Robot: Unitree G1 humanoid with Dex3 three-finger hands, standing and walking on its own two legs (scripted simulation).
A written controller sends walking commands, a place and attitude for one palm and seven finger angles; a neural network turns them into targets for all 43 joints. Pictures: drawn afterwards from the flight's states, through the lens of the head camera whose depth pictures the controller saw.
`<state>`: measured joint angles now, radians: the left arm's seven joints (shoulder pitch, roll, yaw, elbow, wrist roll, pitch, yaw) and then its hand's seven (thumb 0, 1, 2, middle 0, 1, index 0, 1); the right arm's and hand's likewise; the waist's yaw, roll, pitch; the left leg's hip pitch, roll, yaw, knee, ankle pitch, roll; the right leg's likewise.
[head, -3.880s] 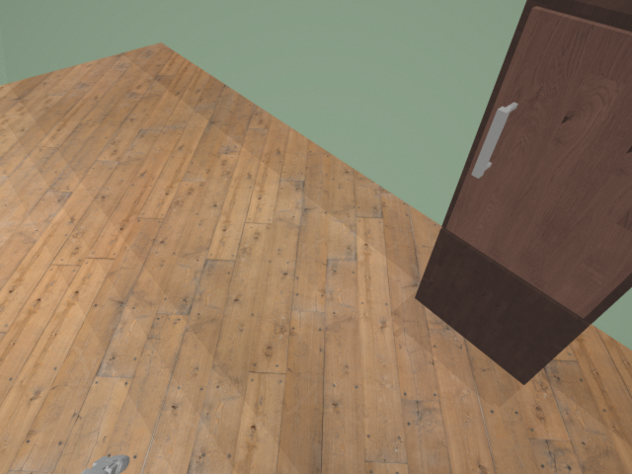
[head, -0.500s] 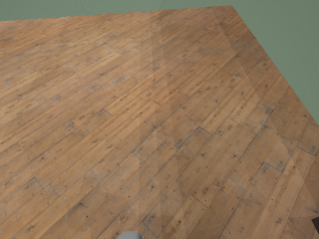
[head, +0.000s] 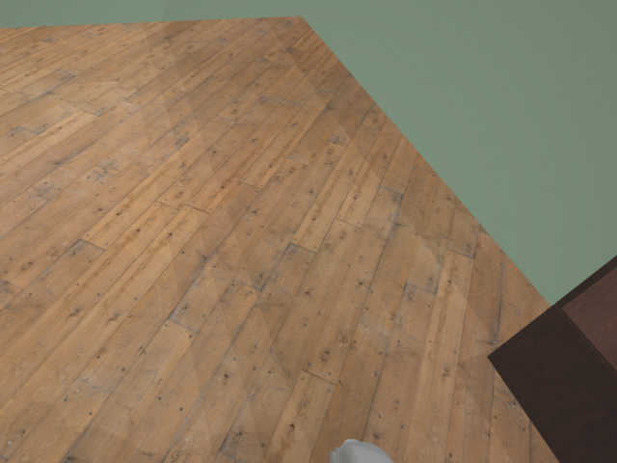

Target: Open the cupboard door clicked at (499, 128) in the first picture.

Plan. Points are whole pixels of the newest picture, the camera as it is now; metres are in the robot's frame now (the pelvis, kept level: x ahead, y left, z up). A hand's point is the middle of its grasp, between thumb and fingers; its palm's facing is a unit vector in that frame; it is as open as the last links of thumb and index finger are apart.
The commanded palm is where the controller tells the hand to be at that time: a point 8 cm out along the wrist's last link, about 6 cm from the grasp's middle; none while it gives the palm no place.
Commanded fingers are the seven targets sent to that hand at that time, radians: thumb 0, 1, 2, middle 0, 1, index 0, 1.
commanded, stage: turn to face it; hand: left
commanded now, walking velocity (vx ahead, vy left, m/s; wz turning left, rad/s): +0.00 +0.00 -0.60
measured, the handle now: out of the picture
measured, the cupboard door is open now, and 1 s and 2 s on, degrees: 0 0 0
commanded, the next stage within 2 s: take the last steps up to it in 1.76 s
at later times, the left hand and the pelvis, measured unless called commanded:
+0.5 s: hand (236, 450) +0.16 +0.10 -0.15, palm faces -0.32 -0.91 -0.26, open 7.3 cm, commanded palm none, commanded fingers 0.00 0.90 0.90 -0.20 -0.30 -0.20 -0.30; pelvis -0.02 -0.04 -0.01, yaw -19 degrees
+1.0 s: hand (197, 444) +0.17 +0.16 -0.18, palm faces -0.52 -0.83 -0.19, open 7.4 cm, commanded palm none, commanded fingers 0.00 0.90 0.90 -0.20 -0.30 -0.20 -0.30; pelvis -0.01 +0.02 +0.00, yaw -36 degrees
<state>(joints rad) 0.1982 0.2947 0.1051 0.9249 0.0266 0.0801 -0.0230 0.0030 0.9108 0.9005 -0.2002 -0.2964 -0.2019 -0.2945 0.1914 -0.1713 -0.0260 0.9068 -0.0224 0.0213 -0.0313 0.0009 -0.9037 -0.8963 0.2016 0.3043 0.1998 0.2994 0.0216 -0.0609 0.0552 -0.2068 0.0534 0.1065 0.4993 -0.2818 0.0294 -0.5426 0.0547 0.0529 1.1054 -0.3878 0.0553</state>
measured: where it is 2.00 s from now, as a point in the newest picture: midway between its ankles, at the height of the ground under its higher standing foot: outside the picture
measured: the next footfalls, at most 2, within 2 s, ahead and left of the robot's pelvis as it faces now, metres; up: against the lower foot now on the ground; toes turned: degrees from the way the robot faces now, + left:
right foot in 0.38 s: -0.01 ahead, -0.15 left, +0.00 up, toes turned -21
left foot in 0.82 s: +0.09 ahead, +0.07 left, +0.00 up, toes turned -26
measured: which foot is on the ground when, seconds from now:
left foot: down 0.00-0.36, up 0.38-0.80, down 0.82-1.00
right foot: up 0.00-0.36, down 0.38-0.82, up 0.84-1.00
